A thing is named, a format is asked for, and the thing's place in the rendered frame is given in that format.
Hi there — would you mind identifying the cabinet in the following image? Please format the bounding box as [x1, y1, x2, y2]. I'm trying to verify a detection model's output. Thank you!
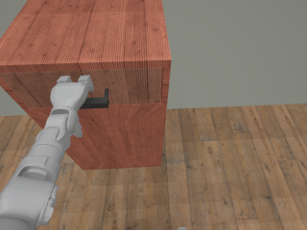
[0, 0, 172, 171]

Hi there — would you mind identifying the robot left forearm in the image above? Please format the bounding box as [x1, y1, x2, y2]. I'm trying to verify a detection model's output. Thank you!
[0, 105, 78, 206]

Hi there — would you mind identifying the drawer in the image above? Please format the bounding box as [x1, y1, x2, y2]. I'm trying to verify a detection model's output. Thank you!
[0, 67, 162, 108]

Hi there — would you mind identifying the handle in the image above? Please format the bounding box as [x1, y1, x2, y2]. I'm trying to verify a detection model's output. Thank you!
[80, 88, 109, 109]

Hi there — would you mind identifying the left robot upper arm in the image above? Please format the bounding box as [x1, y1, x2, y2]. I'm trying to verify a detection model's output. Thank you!
[0, 175, 59, 230]

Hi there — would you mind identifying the robot left hand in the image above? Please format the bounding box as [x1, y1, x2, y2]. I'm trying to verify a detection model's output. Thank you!
[50, 75, 94, 138]

